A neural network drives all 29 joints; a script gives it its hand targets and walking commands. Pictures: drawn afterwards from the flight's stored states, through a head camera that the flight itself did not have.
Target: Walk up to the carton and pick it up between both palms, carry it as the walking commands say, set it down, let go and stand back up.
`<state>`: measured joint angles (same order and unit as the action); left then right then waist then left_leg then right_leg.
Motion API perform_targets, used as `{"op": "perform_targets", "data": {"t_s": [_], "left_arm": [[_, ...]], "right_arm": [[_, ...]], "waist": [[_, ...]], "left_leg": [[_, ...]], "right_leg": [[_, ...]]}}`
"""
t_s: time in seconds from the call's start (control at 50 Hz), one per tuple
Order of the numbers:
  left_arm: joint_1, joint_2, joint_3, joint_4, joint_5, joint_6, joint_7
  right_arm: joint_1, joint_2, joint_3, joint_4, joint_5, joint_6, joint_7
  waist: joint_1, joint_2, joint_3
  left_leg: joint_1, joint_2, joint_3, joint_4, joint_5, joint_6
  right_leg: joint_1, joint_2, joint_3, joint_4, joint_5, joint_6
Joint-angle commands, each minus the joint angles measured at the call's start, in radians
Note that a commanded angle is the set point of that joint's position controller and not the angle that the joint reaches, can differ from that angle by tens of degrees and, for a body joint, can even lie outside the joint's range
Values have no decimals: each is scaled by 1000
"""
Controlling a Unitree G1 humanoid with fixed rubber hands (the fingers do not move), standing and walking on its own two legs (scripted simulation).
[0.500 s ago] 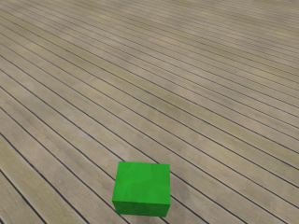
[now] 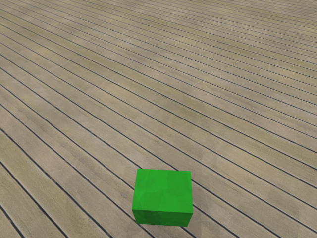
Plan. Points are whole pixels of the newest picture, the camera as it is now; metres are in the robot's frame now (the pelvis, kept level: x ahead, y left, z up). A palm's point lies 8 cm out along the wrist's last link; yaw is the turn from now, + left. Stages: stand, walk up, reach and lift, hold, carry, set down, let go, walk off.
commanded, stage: walk up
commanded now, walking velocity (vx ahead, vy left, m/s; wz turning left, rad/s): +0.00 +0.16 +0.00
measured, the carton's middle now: (162, 198) +0.45 +0.02 -0.64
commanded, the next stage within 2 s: stand in 0.96 s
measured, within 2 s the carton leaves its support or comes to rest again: neither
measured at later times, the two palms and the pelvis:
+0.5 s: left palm out of the picture -0.01 +0.31 -0.14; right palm out of the picture +0.01 -0.16 -0.14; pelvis -0.01 +0.06 +0.00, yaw +1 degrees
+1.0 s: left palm out of the picture -0.02 +0.27 -0.14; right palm out of the picture +0.00 -0.20 -0.14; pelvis +0.00 +0.03 +0.00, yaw +1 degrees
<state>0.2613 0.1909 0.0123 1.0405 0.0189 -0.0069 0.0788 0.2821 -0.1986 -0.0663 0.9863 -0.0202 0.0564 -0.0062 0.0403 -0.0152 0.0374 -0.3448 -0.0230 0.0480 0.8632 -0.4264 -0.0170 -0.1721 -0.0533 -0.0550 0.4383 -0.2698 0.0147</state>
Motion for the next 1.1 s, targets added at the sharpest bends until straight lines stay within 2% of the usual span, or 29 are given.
{"op": "perform_targets", "data": {"t_s": [0.0,0.02,0.04,0.06,0.08,0.1,0.12,0.14,0.16,0.22,0.24,0.26,0.32,0.4,0.42,0.48,0.52,0.54,0.56,0.6,0.62,0.68,0.7,0.74,0.76,0.88,0.94,1.0,1.08], "left_arm": [[-26,163,52,-23,1,-9,-4],[-12,110,35,6,-7,-6,-23],[63,106,33,34,-15,0,-30],[114,103,31,52,-12,3,-37],[95,87,23,36,-7,9,-44],[63,61,23,24,0,8,-48],[69,55,28,3,8,12,-55],[69,51,29,10,-3,20,-60],[56,69,26,22,-6,20,-62],[46,79,17,54,1,1,-67],[46,70,13,36,-2,-8,-66],[96,71,7,72,3,-7,-63],[53,93,10,57,1,-6,-63],[91,67,14,81,-1,-4,-63],[98,82,11,78,0,-6,-63],[102,74,9,74,5,-6,-61],[71,93,16,58,5,-7,-62],[105,91,18,55,2,-8,-60],[108,99,16,73,4,-12,-59],[97,85,11,67,3,-15,-54],[83,91,17,56,-1,-20,-55],[109,103,19,64,0,-16,-56],[104,101,22,72,1,-9,-54],[107,100,24,59,-2,-14,-51],[91,95,21,62,-2,-12,-52],[114,117,30,72,-7,-13,-51],[98,126,34,60,-5,-11,-49],[71,111,32,64,-11,-5,-47],[86,103,30,64,-3,1,-47]], "right_arm": [[5,-45,-10,-62,-2,-5,10],[15,-1,23,-39,11,-35,1],[-8,14,26,-23,17,-46,0],[24,-18,16,-1,22,-49,-9],[48,-49,12,14,22,-50,-9],[98,-89,10,31,15,-53,-14],[83,-154,4,35,15,-47,-16],[65,-177,1,15,7,-43,-18],[-26,-165,-1,-10,10,-37,-24],[2,-84,21,22,19,-50,-19],[-9,-85,24,21,11,-56,-20],[-21,-76,27,30,18,-59,-16],[14,-83,25,37,14,-64,-22],[1,-90,25,50,15,-72,-23],[22,-79,30,50,11,-69,-23],[0,-91,26,58,13,-74,-22],[5,-72,36,58,12,-70,-20],[-3,-69,33,53,13,-69,-20],[4,-72,37,52,12,-70,-19],[42,-45,45,90,17,-68,-19],[74,-47,42,90,8,-70,-22],[45,-74,34,90,21,-66,-23],[48,-50,42,80,18,-66,-20],[62,-66,39,94,17,-65,-26],[60,-59,37,102,19,-67,-24],[60,-74,37,107,17,-66,-26],[64,-85,31,113,22,-70,-29],[72,-53,39,110,18,-69,-29],[86,-68,43,132,24,-61,-30]], "waist": [[-41,-111,41],[-60,-199,4],[-42,-125,-12],[-44,-91,-31],[-52,-29,-42],[-70,136,-30],[-51,243,-22],[-49,261,10],[-50,176,72],[-45,106,43],[-40,147,10],[-33,123,25],[-40,39,49],[-28,100,38],[-32,37,41],[-35,78,43],[-37,57,59],[-29,114,55],[-41,57,33],[-51,34,56],[-50,-24,45],[-47,2,34],[-41,-51,52],[-56,-40,53],[-43,11,67],[-35,-21,29],[-37,66,22],[-38,7,37],[-40,9,84]], "left_leg": [[-76,96,-85,-83,32,-7],[51,77,-62,-260,93,8],[115,14,25,-416,237,1],[209,32,39,-509,346,-13],[268,80,12,-499,364,-8],[264,172,-86,-514,423,8],[182,267,-207,-603,325,28],[117,319,-263,-645,243,38],[58,281,-206,-642,169,48],[108,166,-129,-575,319,28],[131,158,-122,-560,337,33],[123,162,-122,-591,221,37],[109,161,-151,-621,220,25],[123,171,-150,-636,186,23],[121,163,-144,-624,207,22],[136,160,-129,-605,220,14],[97,148,-133,-607,209,8],[108,143,-107,-590,225,-1],[154,131,-92,-558,269,-4],[128,114,-66,-534,293,-8],[153,120,-77,-527,321,-7],[175,125,-47,-506,309,-13],[176,109,-37,-506,289,-18],[176,120,-41,-505,318,-23],[151,115,-41,-510,309,-16],[169,134,-35,-499,372,-30],[171,133,-33,-507,383,-31],[175,136,-53,-504,384,1],[151,131,-37,-512,331,-14]], "right_leg": [[-4,-261,136,-136,460,-149],[19,-137,50,-125,364,-102],[44,-62,-8,-82,317,-84],[18,-54,-31,-69,206,-61],[-46,-43,-24,-61,72,-54],[-100,-18,-35,0,-20,-51],[-89,9,-57,25,-108,-31],[-84,19,-26,68,-121,-3],[-35,17,-20,8,-53,8],[14,-13,10,-85,113,-1],[38,-23,20,-110,139,-12],[31,-23,24,-120,111,-11],[47,-16,22,-116,100,-1],[38,-5,3,-108,82,18],[49,-14,0,-107,104,14],[31,-23,18,-127,110,14],[34,-25,23,-131,102,9],[38,-27,38,-131,116,5],[25,-38,44,-140,137,5],[43,-54,52,-153,155,1],[44,-54,52,-152,160,-7],[11,-62,75,-165,131,-11],[11,-48,50,-166,90,-7],[24,-60,71,-162,132,-21],[24,-61,55,-162,130,-15],[63,-64,49,-117,235,-23],[74,-57,47,-103,228,-22],[61,-63,50,-114,242,-27],[34,-46,46,-124,135,-24]]}}
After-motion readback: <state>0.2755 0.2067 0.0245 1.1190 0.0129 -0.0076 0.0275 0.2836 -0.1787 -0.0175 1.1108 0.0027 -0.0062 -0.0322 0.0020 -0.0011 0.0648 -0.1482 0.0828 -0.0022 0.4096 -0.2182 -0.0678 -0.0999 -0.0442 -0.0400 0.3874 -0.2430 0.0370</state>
